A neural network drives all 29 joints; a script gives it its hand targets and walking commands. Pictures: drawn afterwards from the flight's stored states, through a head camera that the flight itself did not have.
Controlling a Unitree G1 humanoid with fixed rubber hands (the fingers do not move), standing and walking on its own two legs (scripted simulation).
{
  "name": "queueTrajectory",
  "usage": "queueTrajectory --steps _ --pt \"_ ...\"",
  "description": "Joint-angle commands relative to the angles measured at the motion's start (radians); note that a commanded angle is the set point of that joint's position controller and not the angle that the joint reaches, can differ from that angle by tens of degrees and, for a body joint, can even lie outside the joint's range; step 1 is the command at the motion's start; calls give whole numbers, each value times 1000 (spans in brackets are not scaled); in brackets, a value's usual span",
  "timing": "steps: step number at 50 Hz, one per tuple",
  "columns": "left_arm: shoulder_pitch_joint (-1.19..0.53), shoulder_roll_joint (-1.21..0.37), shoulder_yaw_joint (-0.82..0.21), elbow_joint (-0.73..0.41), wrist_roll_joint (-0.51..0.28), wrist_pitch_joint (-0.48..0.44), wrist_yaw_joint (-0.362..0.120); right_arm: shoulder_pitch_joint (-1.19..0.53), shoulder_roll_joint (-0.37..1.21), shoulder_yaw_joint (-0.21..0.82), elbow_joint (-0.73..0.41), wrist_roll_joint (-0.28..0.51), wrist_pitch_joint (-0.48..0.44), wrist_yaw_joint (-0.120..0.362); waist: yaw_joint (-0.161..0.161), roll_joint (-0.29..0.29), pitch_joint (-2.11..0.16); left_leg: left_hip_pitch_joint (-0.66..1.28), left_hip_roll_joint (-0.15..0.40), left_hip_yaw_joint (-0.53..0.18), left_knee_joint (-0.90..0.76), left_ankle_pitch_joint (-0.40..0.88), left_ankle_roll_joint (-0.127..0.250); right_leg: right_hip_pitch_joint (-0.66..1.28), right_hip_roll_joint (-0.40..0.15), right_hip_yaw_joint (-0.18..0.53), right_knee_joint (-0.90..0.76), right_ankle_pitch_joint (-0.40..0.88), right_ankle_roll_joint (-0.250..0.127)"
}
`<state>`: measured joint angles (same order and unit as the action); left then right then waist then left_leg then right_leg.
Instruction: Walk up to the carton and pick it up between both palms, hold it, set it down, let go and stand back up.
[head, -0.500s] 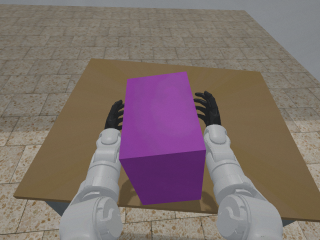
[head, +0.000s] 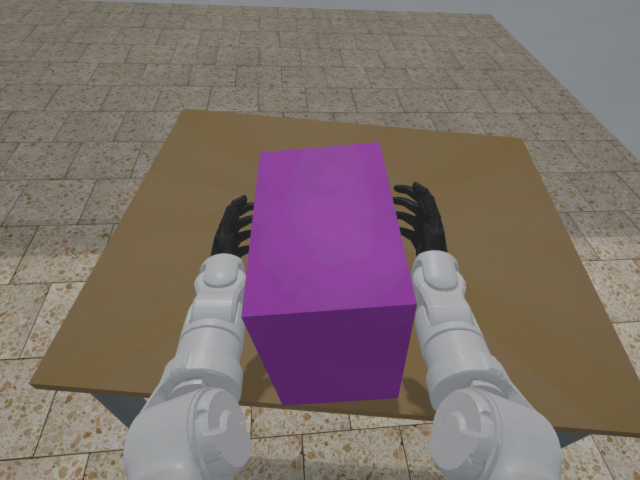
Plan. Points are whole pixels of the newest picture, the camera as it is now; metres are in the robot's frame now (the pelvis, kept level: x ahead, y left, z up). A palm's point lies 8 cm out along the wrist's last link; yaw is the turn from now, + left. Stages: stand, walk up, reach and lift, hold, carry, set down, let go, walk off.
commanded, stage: set down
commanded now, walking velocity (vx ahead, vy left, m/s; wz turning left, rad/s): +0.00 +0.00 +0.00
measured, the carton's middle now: (330, 277) +0.40 +0.02 +0.02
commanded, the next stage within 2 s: none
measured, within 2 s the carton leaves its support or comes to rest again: rests again in 0.96 s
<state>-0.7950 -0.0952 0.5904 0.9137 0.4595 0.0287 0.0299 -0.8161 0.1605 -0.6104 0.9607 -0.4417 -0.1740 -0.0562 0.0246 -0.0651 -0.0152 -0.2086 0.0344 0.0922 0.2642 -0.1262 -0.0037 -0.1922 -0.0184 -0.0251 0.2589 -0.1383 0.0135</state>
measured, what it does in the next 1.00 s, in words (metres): stands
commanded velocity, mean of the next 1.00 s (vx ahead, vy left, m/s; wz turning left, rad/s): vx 0.00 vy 0.00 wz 0.00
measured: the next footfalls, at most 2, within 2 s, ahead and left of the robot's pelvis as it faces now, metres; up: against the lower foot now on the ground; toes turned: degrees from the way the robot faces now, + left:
none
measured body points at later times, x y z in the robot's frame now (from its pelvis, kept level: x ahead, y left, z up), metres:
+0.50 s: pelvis +0.00 +0.00 +0.00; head +0.04 +0.02 +0.45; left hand +0.42 +0.16 +0.06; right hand +0.43 -0.10 +0.09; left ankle +0.00 +0.12 -0.75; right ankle -0.01 -0.12 -0.75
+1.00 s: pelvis +0.00 -0.01 +0.00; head +0.05 +0.03 +0.45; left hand +0.42 +0.15 +0.06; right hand +0.43 -0.11 +0.09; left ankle +0.00 +0.12 -0.75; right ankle -0.01 -0.12 -0.75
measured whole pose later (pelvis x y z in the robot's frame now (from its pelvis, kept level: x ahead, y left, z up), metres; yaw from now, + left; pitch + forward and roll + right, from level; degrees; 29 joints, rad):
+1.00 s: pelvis +0.00 -0.01 +0.00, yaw +0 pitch +3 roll +0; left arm -0.77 -0.15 0.66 0.79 0.55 0.00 -0.03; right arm -0.77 0.19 -0.59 0.85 -0.47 -0.15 -0.02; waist 0.03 -0.08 0.03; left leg -0.18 0.04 0.12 0.25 -0.13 -0.01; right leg -0.18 -0.02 -0.03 0.27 -0.15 0.01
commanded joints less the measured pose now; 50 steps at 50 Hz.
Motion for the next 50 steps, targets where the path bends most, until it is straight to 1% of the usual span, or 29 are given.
queueTrajectory --steps 1,4,5,8,10,11,12,14,19,21,22,23,24,26,27,28,29,31,33,35,37,39,40,42,44,45,46,48,50 --pt "-587 -435 -225 -62 9 -63 -77 -449 496 232 36 -30 -10 123 24 73 -418 139 -28 70 13 262 -7 208 36 -66 32 250 26" --pt "-573 -434 -224 -61 8 -64 -81 -442 491 228 22 -40 -14 122 17 59 -421 131 -30 69 13 257 -5 214 36 -66 33 254 28" --pt "-567 -440 -223 -65 13 -65 -81 -434 494 227 24 -41 -15 121 17 67 -414 133 -28 69 15 264 -7 211 35 -64 35 261 27" --pt "-551 -433 -215 -64 21 -68 -85 -416 497 227 23 -44 -16 119 20 64 -404 125 -29 69 14 264 -5 221 34 -61 36 280 29" --pt "-540 -425 -205 -53 29 -66 -92 -415 499 228 16 -42 -12 116 18 42 -380 110 -34 70 8 249 3 231 33 -61 36 274 32" --pt "-531 -432 -203 -55 34 -65 -94 -409 499 223 9 -48 -13 117 18 50 -370 107 -34 70 6 243 3 233 30 -59 36 276 34" --pt "-526 -428 -200 -52 33 -66 -96 -406 498 218 11 -53 -12 116 15 48 -372 108 -34 70 2 239 2 233 33 -61 36 271 33" --pt "-511 -425 -197 -56 42 -65 -101 -390 502 227 8 -50 -9 114 22 41 -358 102 -36 75 0 233 7 246 29 -56 39 282 34" --pt "-493 -414 -179 -59 52 -69 -108 -374 501 214 -8 -66 -9 114 16 35 -348 86 -39 74 -8 207 14 249 26 -54 37 279 38" --pt "-483 -418 -179 -63 56 -69 -110 -363 505 219 -12 -60 -10 114 24 51 -344 86 -39 78 -6 218 12 243 25 -53 37 277 37" --pt "-474 -415 -174 -64 59 -69 -110 -355 502 219 -13 -64 -9 113 19 42 -326 85 -38 74 -5 227 13 243 26 -56 38 281 39" --pt "-470 -421 -176 -70 61 -67 -112 -355 493 221 -18 -63 -8 113 20 48 -332 84 -39 76 -5 219 12 246 25 -55 39 275 37" --pt "-464 -416 -174 -67 64 -66 -113 -354 500 221 -21 -62 -8 113 22 38 -323 84 -41 76 -9 219 16 244 28 -55 35 273 40" --pt "-451 -415 -172 -74 70 -62 -114 -338 491 215 -20 -66 -5 113 17 45 -315 81 -38 75 -8 221 14 242 27 -56 35 270 38" --pt "-443 -414 -165 -76 74 -60 -115 -330 493 216 -12 -64 -3 114 24 48 -302 84 -38 78 -8 215 17 241 26 -57 36 263 38" --pt "-441 -411 -164 -77 72 -63 -118 -321 498 221 -19 -67 -3 112 19 34 -311 82 -41 77 -8 217 17 243 28 -56 36 266 38" --pt "-433 -409 -161 -78 76 -63 -118 -321 494 227 -13 -65 0 113 26 33 -304 82 -40 76 -9 218 21 244 27 -53 37 273 40" --pt "-425 -415 -161 -84 79 -64 -118 -316 496 238 -25 -58 -1 114 31 41 -302 77 -42 76 -10 221 21 244 28 -51 39 272 39" --pt "-426 -409 -159 -85 82 -65 -120 -310 500 233 -24 -64 2 111 28 34 -309 69 -43 81 -9 204 23 246 25 -48 35 269 38" --pt "-418 -408 -155 -84 85 -67 -118 -319 493 235 -30 -62 1 115 33 38 -303 75 -43 78 -11 210 23 233 27 -52 36 259 38" --pt "-402 -406 -147 -83 92 -64 -117 -313 482 236 -33 -61 3 117 37 51 -289 73 -39 78 -12 215 21 226 28 -51 31 243 34" --pt "-387 -395 -140 -90 99 -62 -122 -289 484 238 -25 -57 8 115 43 40 -268 76 -44 81 -11 209 28 231 26 -50 31 249 34" --pt "-387 -404 -146 -96 98 -60 -123 -286 481 238 -33 -60 9 115 33 43 -276 75 -42 79 -11 213 23 230 27 -49 31 249 34" --pt "-384 -405 -141 -98 98 -61 -123 -295 483 240 -37 -59 10 115 45 42 -282 75 -43 79 -13 211 26 224 31 -48 30 240 33" --pt "-380 -397 -136 -101 102 -63 -122 -286 470 241 -37 -63 11 116 42 36 -279 70 -44 79 -14 204 27 224 29 -48 30 235 33" --pt "-369 -394 -129 -98 103 -63 -123 -282 477 244 -41 -58 11 116 52 34 -271 69 -42 82 -14 211 31 222 29 -46 32 237 33" --pt "-373 -396 -132 -102 101 -63 -123 -285 471 240 -42 -59 13 115 45 34 -281 68 -45 81 -10 217 27 223 28 -47 33 243 34" --pt "-361 -395 -132 -106 106 -63 -125 -274 466 242 -43 -63 13 115 42 34 -271 67 -45 79 -11 219 27 229 29 -48 32 253 33" --pt "-362 -382 -121 -104 113 -63 -124 -264 461 241 -30 -63 19 115 41 36 -259 72 -45 80 -14 202 30 213 27 -48 26 224 31"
